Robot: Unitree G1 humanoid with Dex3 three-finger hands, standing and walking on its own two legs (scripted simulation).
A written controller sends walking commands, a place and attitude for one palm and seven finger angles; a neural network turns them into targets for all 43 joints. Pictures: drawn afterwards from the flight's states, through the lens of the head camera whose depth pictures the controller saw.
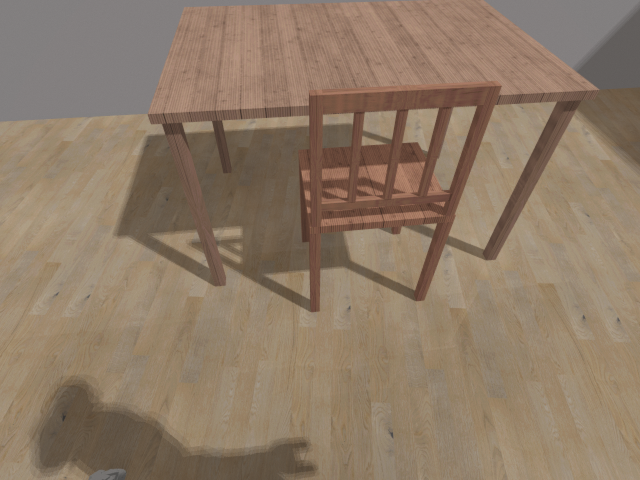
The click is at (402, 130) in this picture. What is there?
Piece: chair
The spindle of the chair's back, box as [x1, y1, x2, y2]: [383, 109, 408, 198]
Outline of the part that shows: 408,109 397,110 383,191 384,198 391,198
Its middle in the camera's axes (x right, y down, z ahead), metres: +0.18 -0.21 +0.97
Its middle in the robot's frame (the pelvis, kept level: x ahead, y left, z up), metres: +0.87 -0.14 -0.10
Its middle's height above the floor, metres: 0.67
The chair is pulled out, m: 0.00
